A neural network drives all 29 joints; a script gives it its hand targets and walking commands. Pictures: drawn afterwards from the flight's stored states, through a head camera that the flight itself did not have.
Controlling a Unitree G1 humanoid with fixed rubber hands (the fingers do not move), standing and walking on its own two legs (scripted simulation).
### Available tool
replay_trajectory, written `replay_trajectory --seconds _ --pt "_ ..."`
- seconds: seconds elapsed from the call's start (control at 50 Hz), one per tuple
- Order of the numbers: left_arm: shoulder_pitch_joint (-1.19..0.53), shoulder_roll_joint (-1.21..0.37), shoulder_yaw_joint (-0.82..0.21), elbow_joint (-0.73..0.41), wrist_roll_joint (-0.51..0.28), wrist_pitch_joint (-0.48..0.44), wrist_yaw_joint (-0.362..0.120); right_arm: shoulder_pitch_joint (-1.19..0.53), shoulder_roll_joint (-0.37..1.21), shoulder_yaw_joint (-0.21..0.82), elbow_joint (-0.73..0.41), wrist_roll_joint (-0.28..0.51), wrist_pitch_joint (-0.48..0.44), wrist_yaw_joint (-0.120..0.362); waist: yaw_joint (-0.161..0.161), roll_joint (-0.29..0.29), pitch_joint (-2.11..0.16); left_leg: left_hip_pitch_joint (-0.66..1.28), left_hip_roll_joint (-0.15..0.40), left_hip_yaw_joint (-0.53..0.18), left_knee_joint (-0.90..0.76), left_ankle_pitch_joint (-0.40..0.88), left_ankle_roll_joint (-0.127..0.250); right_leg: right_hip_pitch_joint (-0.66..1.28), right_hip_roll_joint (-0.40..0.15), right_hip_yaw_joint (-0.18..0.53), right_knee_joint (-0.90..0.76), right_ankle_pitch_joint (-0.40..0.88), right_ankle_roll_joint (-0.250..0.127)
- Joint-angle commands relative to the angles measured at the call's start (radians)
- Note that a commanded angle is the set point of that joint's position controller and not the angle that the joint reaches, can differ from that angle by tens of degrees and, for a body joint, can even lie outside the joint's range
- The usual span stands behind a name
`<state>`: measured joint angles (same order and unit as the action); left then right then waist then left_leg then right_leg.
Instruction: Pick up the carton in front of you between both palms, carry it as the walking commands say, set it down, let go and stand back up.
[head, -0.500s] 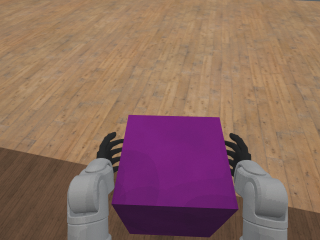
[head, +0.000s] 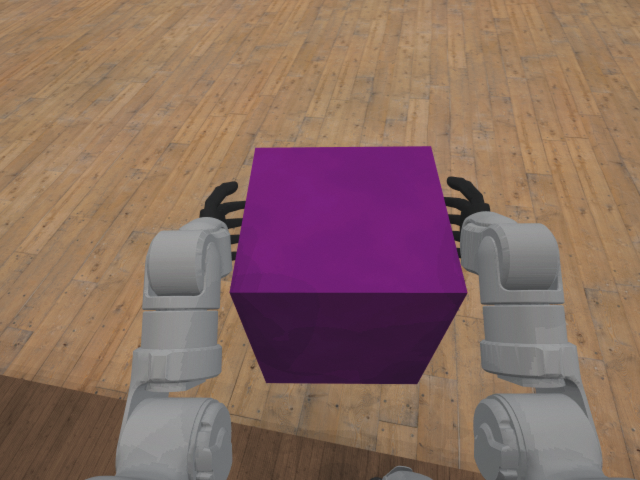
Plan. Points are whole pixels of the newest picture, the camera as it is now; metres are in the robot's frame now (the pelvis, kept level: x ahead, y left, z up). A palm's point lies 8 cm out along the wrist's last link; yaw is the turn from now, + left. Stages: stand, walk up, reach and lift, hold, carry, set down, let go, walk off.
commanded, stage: carry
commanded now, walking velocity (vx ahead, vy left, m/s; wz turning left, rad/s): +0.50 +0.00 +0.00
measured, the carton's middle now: (341, 274) +0.36 +0.00 +0.06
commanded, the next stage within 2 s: none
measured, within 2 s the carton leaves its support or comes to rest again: neither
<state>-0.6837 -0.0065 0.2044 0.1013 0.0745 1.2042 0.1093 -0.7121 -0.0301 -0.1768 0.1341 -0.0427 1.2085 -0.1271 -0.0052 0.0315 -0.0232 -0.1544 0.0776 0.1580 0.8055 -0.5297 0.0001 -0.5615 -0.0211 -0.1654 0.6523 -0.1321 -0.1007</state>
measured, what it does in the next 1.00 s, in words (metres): goes down: left foot, then right foot 0.14 m lower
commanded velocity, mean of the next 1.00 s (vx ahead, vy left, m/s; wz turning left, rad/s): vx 0.50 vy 0.00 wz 0.00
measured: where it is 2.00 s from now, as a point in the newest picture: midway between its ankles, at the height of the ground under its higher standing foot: (332, 222)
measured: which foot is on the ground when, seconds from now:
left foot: up 0.00-0.40, down 0.42-0.72, up 0.74-1.00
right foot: down 0.00-0.40, up 0.42-0.72, down 0.74-1.00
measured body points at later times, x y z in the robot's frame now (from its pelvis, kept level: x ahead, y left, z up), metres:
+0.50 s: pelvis +0.31 +0.01 +0.00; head +0.38 +0.02 +0.45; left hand +0.71 +0.14 +0.10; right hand +0.69 -0.16 +0.11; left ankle +0.31 +0.08 -0.71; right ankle +0.19 -0.08 -0.63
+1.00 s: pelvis +0.69 +0.00 -0.14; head +0.78 +0.01 +0.30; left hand +1.06 +0.18 -0.08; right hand +1.09 -0.12 -0.07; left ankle +0.79 +0.14 -0.79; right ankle +0.63 -0.03 -0.85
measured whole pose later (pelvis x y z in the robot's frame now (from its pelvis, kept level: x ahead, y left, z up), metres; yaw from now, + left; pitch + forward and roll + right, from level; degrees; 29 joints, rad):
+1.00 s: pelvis +0.69 +0.00 -0.14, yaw -1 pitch +5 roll +0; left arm -0.69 -0.01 0.21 0.13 0.00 1.21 0.16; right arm -0.72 0.03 -0.30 0.11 -0.08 1.24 -0.14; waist 0.12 0.00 0.11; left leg -0.81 0.05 -0.01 1.10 -0.28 0.04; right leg -0.30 0.11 -0.10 0.63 -0.43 -0.14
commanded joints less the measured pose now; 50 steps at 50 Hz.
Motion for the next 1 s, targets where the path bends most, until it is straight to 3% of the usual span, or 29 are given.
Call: replay_trajectory --seconds 0.0,0.04,0.06,0.12,0.22,0.3,0.34,0.36,0.38,0.4,0.42,0.44,0.46,0.5,0.54,0.56,0.6,0.62,0.68,0.7,0.72,0.74,0.76,0.78,0.8,0.82,0.86,0.9,0.98 --pt "-0.675 -0.969 -0.566 0.003 -0.419 -0.017 -0.215 -0.698 1.069 0.579 -0.028 0.415 -0.017 0.233 0.074 -0.359 -0.544 -0.542 -0.130 -0.150 0.605 -0.013 0.024 0.874 -0.335 0.728 -0.252 0.077 -0.191" --pt "-0.773 -1.050 -0.586 -0.059 -0.462 -0.029 -0.221 -0.756 1.125 0.564 -0.051 0.416 -0.024 0.219 0.082 -0.153 -0.500 -0.626 -0.057 -0.201 0.611 0.060 0.055 0.826 -0.306 0.554 -0.169 0.342 -0.154" --pt "-0.830 -1.087 -0.597 -0.103 -0.487 -0.032 -0.223 -0.776 1.147 0.560 -0.072 0.415 -0.025 0.211 0.076 -0.108 -0.487 -0.618 -0.037 -0.203 0.546 0.107 0.059 0.779 -0.292 0.485 -0.167 0.391 -0.133" --pt "-0.898 -1.146 -0.612 -0.194 -0.527 -0.030 -0.222 -0.769 1.176 0.551 -0.121 0.400 -0.026 0.186 0.059 -0.107 -0.515 -0.544 -0.020 -0.193 0.349 0.164 0.045 0.738 -0.264 0.373 -0.177 0.442 -0.108" --pt "-0.827 -1.126 -0.646 -0.279 -0.512 -0.013 -0.219 -0.702 1.149 0.582 -0.226 0.355 -0.030 0.159 0.079 -0.161 -0.536 -0.503 -0.087 -0.090 0.008 0.277 0.039 0.781 -0.192 0.233 -0.138 0.646 -0.109" --pt "-0.742 -1.066 -0.690 -0.267 -0.486 -0.005 -0.219 -0.667 1.082 0.629 -0.270 0.337 -0.020 0.164 0.076 -0.206 -0.549 -0.524 -0.067 -0.089 0.106 0.448 0.088 0.838 -0.207 0.199 -0.023 0.732 -0.095" --pt "-0.725 -1.041 -0.703 -0.229 -0.468 -0.002 -0.222 -0.648 1.055 0.633 -0.244 0.335 -0.010 0.183 0.041 -0.159 -0.528 -0.463 -0.095 -0.071 0.065 0.376 0.100 0.786 -0.194 0.177 0.081 0.842 -0.070" --pt "-0.725 -1.033 -0.704 -0.207 -0.459 -0.001 -0.222 -0.634 1.047 0.630 -0.222 0.340 -0.004 0.195 -0.022 -0.134 -0.526 -0.275 -0.128 -0.029 -0.025 0.358 0.103 0.645 -0.162 0.114 0.188 0.916 -0.033" --pt "-0.709 -1.023 -0.705 -0.183 -0.447 0.000 -0.222 -0.630 1.036 0.622 -0.202 0.348 -0.001 0.209 -0.080 -0.130 -0.540 -0.114 -0.067 -0.137 -0.158 0.563 0.110 0.555 -0.142 0.108 0.354 0.732 0.028" --pt "-0.704 -1.015 -0.698 -0.151 -0.432 0.000 -0.222 -0.618 1.044 0.620 -0.172 0.363 0.002 0.223 -0.123 -0.063 -0.492 -0.001 -0.057 -0.115 -0.324 0.750 0.085 0.449 -0.090 0.054 0.521 0.469 0.045" --pt "-0.714 -1.040 -0.687 -0.139 -0.418 0.008 -0.226 -0.661 1.010 0.612 -0.148 0.362 -0.006 0.232 -0.071 0.308 -0.467 0.265 0.075 -0.444 -0.421 0.749 0.156 0.021 0.057 0.090 0.701 -0.210 0.093" --pt "-0.748 -1.035 -0.666 -0.142 -0.409 0.014 -0.226 -0.651 1.048 0.611 -0.095 0.384 -0.010 0.241 -0.117 0.412 -0.410 0.498 0.137 -0.679 -0.382 0.664 0.262 -0.366 0.111 0.175 0.689 -0.522 0.111" --pt "-0.768 -1.040 -0.658 -0.125 -0.401 0.014 -0.217 -0.671 1.096 0.620 -0.101 0.408 -0.008 0.252 -0.138 0.215 -0.371 0.560 0.126 -0.627 -0.314 0.590 0.250 -0.473 0.070 0.230 0.685 -0.515 0.106" --pt "-0.737 -1.038 -0.621 -0.112 -0.378 -0.001 -0.202 -0.728 1.156 0.652 -0.141 0.475 -0.020 0.267 -0.138 -0.044 -0.365 0.487 0.061 -0.502 -0.267 0.476 0.196 -0.442 0.053 0.163 0.424 -0.397 0.132" --pt "-0.703 -1.014 -0.575 -0.108 -0.329 -0.015 -0.185 -0.822 1.196 0.677 -0.210 0.538 -0.039 0.273 -0.168 -0.049 -0.386 0.404 0.000 -0.399 -0.269 0.390 0.148 -0.294 0.071 0.098 0.222 -0.071 0.125" --pt "-0.704 -1.005 -0.565 -0.113 -0.313 -0.018 -0.178 -0.855 1.193 0.687 -0.236 0.562 -0.048 0.273 -0.187 0.036 -0.375 0.407 -0.018 -0.382 -0.237 0.345 0.134 -0.281 0.047 0.124 0.154 0.048 0.112" --pt "-0.655 -0.951 -0.523 -0.107 -0.281 -0.024 -0.163 -0.875 1.186 0.693 -0.243 0.591 -0.052 0.274 -0.115 0.001 -0.384 0.149 -0.060 -0.295 -0.181 0.182 0.151 0.068 0.047 0.107 -0.135 0.491 0.107" --pt "-0.641 -0.917 -0.511 -0.108 -0.264 -0.027 -0.159 -0.869 1.184 0.694 -0.224 0.594 -0.055 0.275 -0.080 -0.002 -0.375 -0.001 -0.060 -0.248 -0.144 0.176 0.151 0.269 0.056 0.084 -0.175 0.603 0.102" --pt "-0.617 -0.871 -0.498 -0.077 -0.246 -0.011 -0.175 -0.802 1.163 0.675 -0.136 0.560 -0.057 0.268 0.063 -0.007 -0.366 -0.162 -0.049 -0.171 0.156 0.352 0.130 0.576 -0.025 0.140 -0.273 0.716 0.052" --pt "-0.605 -0.858 -0.494 -0.043 -0.262 -0.006 -0.187 -0.791 1.152 0.658 -0.101 0.539 -0.047 0.265 0.121 -0.098 -0.348 -0.195 -0.101 -0.106 0.315 0.304 0.103 0.655 -0.038 0.130 -0.362 0.735 0.031" --pt "-0.600 -0.851 -0.487 -0.018 -0.275 0.003 -0.202 -0.794 1.121 0.635 -0.064 0.511 -0.038 0.260 0.152 -0.193 -0.283 -0.274 -0.185 -0.068 0.571 0.021 0.083 0.676 -0.087 0.152 -0.434 0.702 -0.002" --pt "-0.588 -0.843 -0.465 0.031 -0.286 0.019 -0.214 -0.777 1.078 0.593 0.006 0.477 -0.023 0.253 0.119 -0.175 -0.288 -0.427 -0.210 -0.097 0.667 -0.088 0.092 0.789 -0.109 0.157 -0.234 0.770 0.022" --pt "-0.668 -0.826 -0.477 0.082 -0.302 0.022 -0.213 -0.798 1.072 0.570 0.037 0.462 0.007 0.241 0.071 -0.382 -0.417 -0.685 -0.159 -0.229 0.663 -0.076 0.082 1.089 -0.261 0.393 0.002 1.071 -0.055" --pt "-0.685 -0.857 -0.481 0.100 -0.347 0.031 -0.216 -0.779 1.040 0.535 0.043 0.441 0.025 0.226 0.087 -0.331 -0.505 -0.776 -0.097 -0.231 0.699 -0.016 0.078 1.155 -0.320 0.486 0.017 0.961 -0.094" --pt "-0.722 -0.891 -0.497 0.083 -0.385 0.029 -0.217 -0.782 1.036 0.505 0.022 0.419 0.032 0.212 0.100 -0.243 -0.565 -0.836 -0.076 -0.252 0.740 0.076 0.062 1.099 -0.372 0.629 -0.039 0.620 -0.206" --pt "-0.778 -0.971 -0.530 0.033 -0.439 0.022 -0.221 -0.809 1.040 0.478 -0.019 0.398 0.032 0.202 0.094 -0.107 -0.568 -0.813 -0.046 -0.245 0.703 0.105 0.045 0.932 -0.369 0.709 -0.120 0.317 -0.249" --pt "-0.949 -1.106 -0.596 -0.096 -0.535 0.015 -0.227 -0.829 1.061 0.451 -0.070 0.355 0.024 0.186 0.066 -0.010 -0.476 -0.760 -0.016 -0.220 0.570 0.106 0.036 0.721 -0.330 0.669 -0.142 0.405 -0.203" --pt "-1.023 -1.187 -0.640 -0.181 -0.593 -0.001 -0.225 -0.809 1.087 0.442 -0.101 0.336 0.005 0.178 0.069 -0.015 -0.452 -0.715 -0.003 -0.191 0.490 0.157 0.027 0.621 -0.264 0.582 -0.168 0.403 -0.160" --pt "-0.958 -1.239 -0.694 -0.246 -0.598 -0.049 -0.212 -0.711 1.111 0.478 -0.149 0.296 -0.042 0.170 0.104 -0.091 -0.500 -0.606 -0.065 -0.092 0.121 0.346 0.055 0.693 -0.130 0.350 -0.113 0.737 -0.083"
